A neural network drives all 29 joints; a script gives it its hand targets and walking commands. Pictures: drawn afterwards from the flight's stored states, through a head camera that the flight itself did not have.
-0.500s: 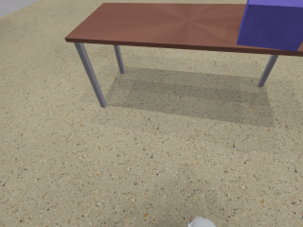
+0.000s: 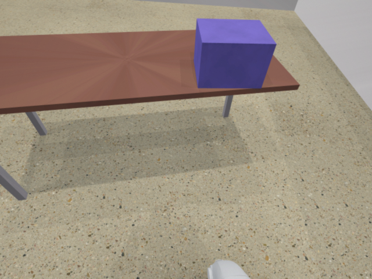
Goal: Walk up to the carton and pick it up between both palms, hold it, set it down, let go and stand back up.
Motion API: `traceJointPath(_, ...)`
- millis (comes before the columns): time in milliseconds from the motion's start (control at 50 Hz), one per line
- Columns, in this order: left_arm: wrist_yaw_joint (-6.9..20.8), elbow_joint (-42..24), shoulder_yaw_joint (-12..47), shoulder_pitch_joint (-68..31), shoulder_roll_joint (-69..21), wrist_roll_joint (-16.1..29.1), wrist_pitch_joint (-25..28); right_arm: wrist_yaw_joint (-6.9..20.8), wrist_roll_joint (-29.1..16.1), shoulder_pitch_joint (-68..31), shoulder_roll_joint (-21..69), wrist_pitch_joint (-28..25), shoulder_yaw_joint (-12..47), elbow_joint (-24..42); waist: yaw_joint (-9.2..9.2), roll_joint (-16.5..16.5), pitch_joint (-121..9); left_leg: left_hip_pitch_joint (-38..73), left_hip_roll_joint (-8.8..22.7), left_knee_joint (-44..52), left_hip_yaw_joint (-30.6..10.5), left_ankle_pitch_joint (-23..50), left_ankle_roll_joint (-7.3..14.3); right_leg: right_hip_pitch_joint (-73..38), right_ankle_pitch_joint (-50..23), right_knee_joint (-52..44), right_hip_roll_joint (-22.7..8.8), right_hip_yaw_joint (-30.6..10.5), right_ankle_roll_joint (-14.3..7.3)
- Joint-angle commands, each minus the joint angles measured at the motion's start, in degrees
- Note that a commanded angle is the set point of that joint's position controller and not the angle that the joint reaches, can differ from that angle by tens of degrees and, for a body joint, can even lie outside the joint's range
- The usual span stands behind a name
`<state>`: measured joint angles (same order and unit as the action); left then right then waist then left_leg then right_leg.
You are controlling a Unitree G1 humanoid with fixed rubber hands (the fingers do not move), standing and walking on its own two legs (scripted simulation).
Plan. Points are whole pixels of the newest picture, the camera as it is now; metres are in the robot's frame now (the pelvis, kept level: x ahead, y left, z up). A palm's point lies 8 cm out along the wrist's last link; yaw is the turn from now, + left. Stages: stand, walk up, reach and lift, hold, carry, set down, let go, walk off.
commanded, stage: walk up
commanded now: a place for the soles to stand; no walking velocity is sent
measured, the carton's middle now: (229, 53) +0.95 -0.20 +0.01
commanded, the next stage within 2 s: none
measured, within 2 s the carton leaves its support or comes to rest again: neither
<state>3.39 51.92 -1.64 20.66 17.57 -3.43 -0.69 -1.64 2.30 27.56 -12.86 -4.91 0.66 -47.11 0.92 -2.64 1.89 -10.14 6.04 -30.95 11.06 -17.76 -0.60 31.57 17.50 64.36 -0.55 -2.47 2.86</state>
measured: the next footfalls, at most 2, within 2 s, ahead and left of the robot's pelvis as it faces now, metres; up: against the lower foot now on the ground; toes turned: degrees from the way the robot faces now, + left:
right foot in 0.24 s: +0.28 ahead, -0.18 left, +0.00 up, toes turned -10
left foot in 0.58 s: +0.43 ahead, +0.03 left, +0.00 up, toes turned -8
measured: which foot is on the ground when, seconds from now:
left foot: down 0.00-0.24, up 0.26-0.56, down 0.58-1.00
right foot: up 0.00-0.22, down 0.24-0.58, up 0.60-0.96, down 0.98-1.00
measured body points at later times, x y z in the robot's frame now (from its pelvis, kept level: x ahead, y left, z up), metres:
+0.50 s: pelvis +0.24 -0.06 +0.00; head +0.24 -0.06 +0.45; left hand +0.32 +0.17 -0.14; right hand +0.26 -0.31 -0.12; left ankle +0.32 +0.06 -0.70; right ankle +0.24 -0.17 -0.73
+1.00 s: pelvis +0.44 -0.14 -0.02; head +0.47 -0.14 +0.43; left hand +0.62 +0.05 -0.15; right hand +0.28 -0.33 -0.15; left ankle +0.39 +0.04 -0.73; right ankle +0.53 -0.28 -0.74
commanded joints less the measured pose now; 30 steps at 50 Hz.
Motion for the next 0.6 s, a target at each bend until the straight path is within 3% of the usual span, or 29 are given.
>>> traceJointPath(0, 0.9, -4.7, 0.8, -1.9, -2.3, 0.4, 1.6, 0.1, 0.6, 2.8, -7.1, -2.7, -2.0, 1.3, -0.35, 9.8, 6.4, 3.9, 13.0, 18.0, -10.4, 6.4, 8.5, 10.2, -7.1, -6.1, -3.5, -0.9, -0.5)
traceJointPath(20, 1.2, -5.2, 0.9, -4.1, -2.4, 0.6, 1.6, 0.2, 1.1, 3.4, -7.0, -2.6, -1.8, 0.6, -0.09, 8.9, 6.2, 5.0, 12.5, 17.4, -7.9, 9.3, 8.6, 9.2, -9.0, -9.4, -3.0, 0.3, -0.8)
traceJointPath(40, 1.4, -6.3, 1.3, -6.6, -3.3, 1.0, 1.7, 0.5, 0.9, 2.9, -8.0, -2.5, -1.8, 1.3, 0.11, 11.5, 5.1, 4.9, 11.5, 16.3, -3.9, 11.6, 8.2, 6.7, -11.1, -14.6, -3.1, 2.0, -1.4)
traceJointPath(60, 1.5, -6.8, 1.6, -9.9, -3.7, 0.8, 2.0, 0.6, 1.0, 4.2, -7.4, -2.1, -1.7, 0.5, 1.46, 10.3, 6.8, 3.8, 10.2, 16.5, -0.9, 13.5, 7.7, 4.3, -12.9, -18.9, -1.7, 4.7, -1.8)
traceJointPath(100, 1.6, -7.4, 1.1, -11.2, -3.7, 0.3, 2.1, 0.6, 1.4, 5.3, -9.5, -1.4, -1.9, 0.2, 0.99, 10.9, 6.0, 2.3, 12.8, 16.4, -0.1, 13.8, 8.0, -2.6, -15.3, -22.2, -1.4, 7.0, -2.9)
traceJointPath(160, 0.9, -6.6, 0.3, -7.5, -2.2, 0.2, 2.4, 0.1, 1.8, 3.9, -11.7, 0.6, -2.2, -0.1, -2.20, 10.2, 6.0, 3.3, 14.8, 12.1, 1.4, 12.3, 8.2, -9.6, -10.9, -25.9, -1.6, 7.2, -5.0)
traceJointPath(180, 0.5, -5.8, -0.3, -3.9, -1.3, 0.0, 2.9, 0.2, 1.4, 4.0, -11.8, 1.4, -2.1, -0.5, -4.06, 9.1, 4.3, 2.2, 13.6, 5.6, 3.6, 15.0, 7.5, -15.3, -9.3, -27.9, 0.1, 9.2, -5.5)
traceJointPath(200, -0.3, -4.1, -1.4, 1.1, 0.9, -0.4, 3.2, 0.5, 1.5, 6.2, -10.3, 2.1, -1.4, -0.8, -6.02, 1.7, 1.4, -0.2, 10.5, -6.5, 6.6, 18.7, 6.2, -23.5, -7.6, -30.7, 1.8, 9.0, -6.6)
traceJointPath(220, -1.2, -3.1, -3.3, 8.5, 5.4, -0.2, 3.1, 1.3, 1.3, 9.9, -7.7, 2.3, -0.6, -0.2, -8.54, -3.0, -6.9, -7.0, 7.6, -21.7, 5.2, 11.1, 4.5, -36.0, -4.6, -28.0, -1.8, 0.6, -8.8)
traceJointPath(240, -2.7, -4.2, -4.4, 12.7, 8.5, 0.6, 2.6, 2.4, 0.8, 7.0, -5.8, 2.7, -0.6, 3.0, -9.82, -7.8, -6.8, -18.5, 0.0, -38.1, 1.2, -16.4, 3.3, -39.0, -4.2, -34.5, -12.6, -20.7, -10.8)
traceJointPath(260, -4.0, -5.7, -5.3, 10.9, 12.8, 3.8, 1.9, 2.5, -0.8, 5.6, -7.1, 3.0, -0.9, 6.4, -8.73, -6.6, -9.3, -23.0, -1.8, -45.0, -8.4, -17.0, 2.9, -35.0, 6.2, -45.3, -18.9, -38.0, -16.2)
traceJointPath(280, -4.9, -6.7, -5.0, 6.3, 12.2, 4.1, 1.5, 2.4, -1.3, 3.9, -6.6, 2.7, -0.5, 7.2, -7.01, -4.6, -3.6, -25.4, 1.2, -46.6, -11.0, -12.8, 2.9, -30.7, 13.7, -48.1, -19.2, -35.7, -17.1)
traceJointPath(300, -4.8, -6.5, -4.4, 2.2, 10.3, 3.9, 1.4, 2.4, -1.2, 2.6, -5.7, 1.9, -0.4, 7.2, -5.75, -6.3, 0.7, -25.5, 1.8, -43.4, -10.6, -12.4, 3.1, -25.4, 12.9, -47.9, -17.4, -29.0, -17.9)
traceJointPath(340, -4.0, -7.4, -2.6, 0.0, 4.3, 2.1, 2.5, 2.3, -0.1, 3.8, -6.2, 1.3, -1.1, 5.7, -3.00, -0.8, 0.5, -19.5, 2.9, -33.6, -11.7, -12.5, 2.4, -19.9, 2.4, -45.9, -14.5, -20.3, -17.2)
traceJointPath(360, -3.6, -7.2, -2.4, -0.5, 3.6, 1.6, 3.1, 2.5, 0.2, 5.9, -5.6, 1.2, -1.2, 5.1, -1.74, -2.3, -0.8, -15.2, 2.2, -30.1, -10.8, -12.5, 1.9, -16.9, -1.4, -45.5, -13.4, -17.6, -16.9)
traceJointPath(400, -3.3, -6.2, -2.3, -1.2, 3.2, 1.4, 3.5, 2.8, 0.4, 6.4, -4.1, 1.7, -1.4, 5.1, -0.80, -1.4, 1.1, -14.1, 0.8, -24.9, -9.3, -11.2, 1.3, -12.5, 1.1, -46.3, -11.8, -14.9, -16.8)
traceJointPath(440, -2.7, -5.6, -2.1, -2.7, 2.9, 1.2, 3.4, 3.0, 0.6, 5.3, -3.6, 1.7, -1.6, 6.0, 0.23, -3.8, 3.2, -12.9, -0.6, -17.9, -8.2, -4.4, 1.6, -9.6, 9.4, -47.6, -9.9, -13.3, -15.3)
traceJointPath(480, -2.1, -5.0, -2.0, -2.3, 3.3, 1.7, 2.9, 2.8, 0.4, 2.9, -3.9, 1.5, -2.2, 6.8, -0.23, -4.1, 5.5, -8.6, -2.6, -11.9, -6.1, -0.4, 1.5, -3.8, 16.1, -47.2, -7.9, -11.8, -14.0)
traceJointPath(500, -1.8, -4.8, -2.1, -3.1, 4.0, 1.4, 2.5, 2.6, 0.5, 2.7, -3.7, 1.3, -2.6, 7.0, 0.46, -2.5, 5.2, -4.6, -4.5, -8.9, -4.3, 3.0, 2.1, -2.2, 19.5, -46.3, -7.1, -10.6, -13.0)
traceJointPath(520, -1.5, -4.9, -1.8, -4.0, 4.1, 1.3, 2.3, 2.4, 0.4, 5.0, -3.5, 1.0, -2.8, 6.4, 1.98, -3.6, 4.3, 0.3, -6.0, -5.4, -3.6, 6.1, 2.3, 0.0, 21.2, -42.4, -5.3, -8.1, -11.7)
traceJointPath(540, -1.4, -5.0, -1.0, -4.3, 2.8, 1.0, 2.1, 1.9, 0.6, 8.5, -4.1, 0.7, -3.5, 5.5, 3.52, -1.7, 2.7, 7.0, -7.2, -4.2, -3.6, 4.4, 2.7, 4.3, 25.2, -38.9, -4.1, -7.9, -10.2)
traceJointPath(560, -1.1, -4.9, -0.1, -2.4, 0.3, 1.0, 2.0, 1.1, 0.8, 10.7, -5.9, 0.3, -4.4, 6.0, 4.22, 5.2, 2.8, 11.6, -1.5, 1.4, -12.0, -4.7, 4.1, 8.4, 25.8, -28.7, -1.5, -5.0, -7.9)
traceJointPath(580, -0.8, -6.6, 1.0, -1.6, -2.9, 0.6, 2.1, 0.4, 0.6, 14.1, -10.9, 0.0, -5.4, 6.7, 5.66, 14.3, 2.9, 11.5, 15.9, 15.5, -38.7, -23.0, 7.5, 12.6, 17.5, -7.7, 3.7, 1.9, -3.6)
